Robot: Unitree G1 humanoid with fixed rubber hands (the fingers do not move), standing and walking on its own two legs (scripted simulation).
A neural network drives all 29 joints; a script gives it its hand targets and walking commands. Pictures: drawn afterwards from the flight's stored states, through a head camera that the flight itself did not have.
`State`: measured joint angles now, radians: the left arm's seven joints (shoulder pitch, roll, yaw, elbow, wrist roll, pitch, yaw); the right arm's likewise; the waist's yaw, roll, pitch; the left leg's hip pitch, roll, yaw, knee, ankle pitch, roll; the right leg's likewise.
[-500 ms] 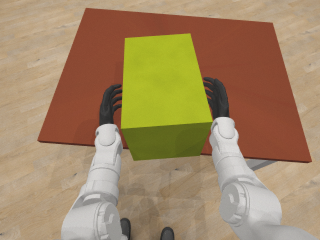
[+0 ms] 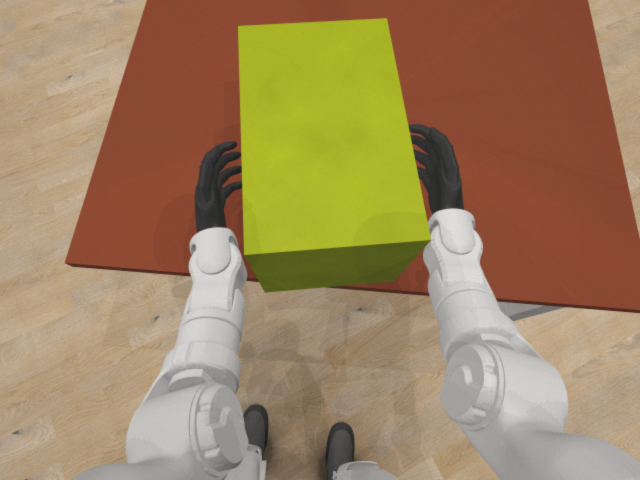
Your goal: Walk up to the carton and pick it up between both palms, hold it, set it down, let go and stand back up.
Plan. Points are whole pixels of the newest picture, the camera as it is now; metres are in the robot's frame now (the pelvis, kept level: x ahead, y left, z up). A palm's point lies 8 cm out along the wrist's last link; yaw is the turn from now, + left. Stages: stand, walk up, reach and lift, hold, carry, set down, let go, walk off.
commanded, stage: set down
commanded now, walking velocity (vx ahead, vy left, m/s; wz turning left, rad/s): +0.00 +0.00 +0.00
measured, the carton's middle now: (322, 163) +0.50 +0.04 -0.05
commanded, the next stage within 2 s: none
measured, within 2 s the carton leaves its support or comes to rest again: neither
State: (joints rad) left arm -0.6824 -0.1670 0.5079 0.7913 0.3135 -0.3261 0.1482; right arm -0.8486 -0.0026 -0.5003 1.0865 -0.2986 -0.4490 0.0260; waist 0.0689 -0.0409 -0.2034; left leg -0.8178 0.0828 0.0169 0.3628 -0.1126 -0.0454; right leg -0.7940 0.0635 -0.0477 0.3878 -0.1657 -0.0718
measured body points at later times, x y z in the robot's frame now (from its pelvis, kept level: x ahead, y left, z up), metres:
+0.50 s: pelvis -0.01 +0.00 +0.00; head +0.17 +0.01 +0.41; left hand +0.41 +0.17 -0.02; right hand +0.47 -0.11 -0.01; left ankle -0.01 +0.16 -0.73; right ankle -0.03 -0.07 -0.73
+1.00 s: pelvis -0.01 +0.00 +0.00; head +0.17 +0.01 +0.41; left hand +0.41 +0.17 -0.02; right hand +0.47 -0.11 -0.01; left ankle -0.01 +0.16 -0.73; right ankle -0.03 -0.07 -0.73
